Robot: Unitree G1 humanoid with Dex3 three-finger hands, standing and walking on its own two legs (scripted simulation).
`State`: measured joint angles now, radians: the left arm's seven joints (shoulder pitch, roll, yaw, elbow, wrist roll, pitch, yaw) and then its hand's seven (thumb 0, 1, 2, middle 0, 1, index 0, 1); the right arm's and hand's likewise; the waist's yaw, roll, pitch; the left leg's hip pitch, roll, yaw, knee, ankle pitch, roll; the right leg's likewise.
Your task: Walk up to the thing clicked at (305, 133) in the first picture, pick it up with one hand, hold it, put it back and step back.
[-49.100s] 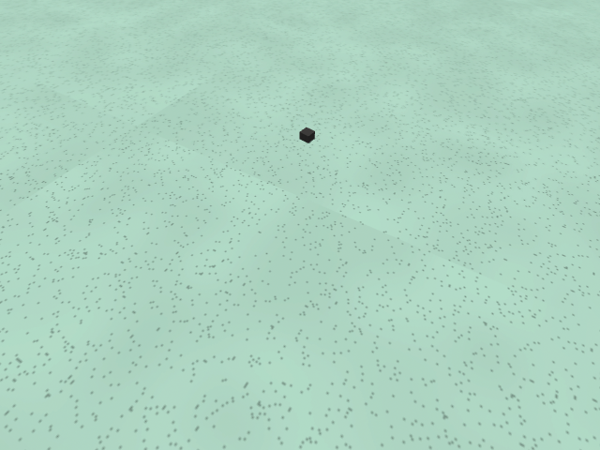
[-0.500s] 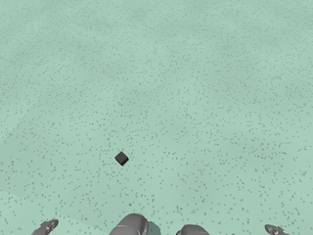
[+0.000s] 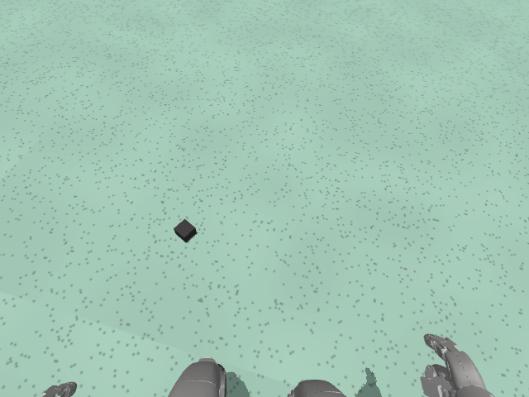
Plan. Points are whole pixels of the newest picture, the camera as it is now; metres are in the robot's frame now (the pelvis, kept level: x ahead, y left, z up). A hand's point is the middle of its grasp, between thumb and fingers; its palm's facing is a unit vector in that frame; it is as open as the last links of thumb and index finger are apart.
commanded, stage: step back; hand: left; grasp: from above
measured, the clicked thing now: (185, 230) +0.72 +0.31 -0.73
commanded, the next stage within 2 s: stand in 1.88 s
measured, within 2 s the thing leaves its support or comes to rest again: neither
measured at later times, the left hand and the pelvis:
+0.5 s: hand out of the picture -0.06 +0.25 -0.14, palm faces +0.09 -0.91 -0.41, open 7.3 cm; pelvis -0.17 -0.03 +0.00, yaw +7 degrees
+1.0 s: hand out of the picture -0.28 +0.23 -0.13, palm faces +0.13 -0.88 -0.45, open 7.4 cm; pelvis -0.32 -0.06 +0.00, yaw +8 degrees
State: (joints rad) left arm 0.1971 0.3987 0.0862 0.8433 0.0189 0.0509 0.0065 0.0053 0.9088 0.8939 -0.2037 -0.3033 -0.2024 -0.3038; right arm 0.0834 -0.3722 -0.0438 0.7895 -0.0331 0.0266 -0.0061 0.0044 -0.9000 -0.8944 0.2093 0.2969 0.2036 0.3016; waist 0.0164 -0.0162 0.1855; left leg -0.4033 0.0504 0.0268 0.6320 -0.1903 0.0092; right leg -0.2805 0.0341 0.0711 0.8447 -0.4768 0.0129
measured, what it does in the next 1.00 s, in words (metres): walks backwards: right foot, then left foot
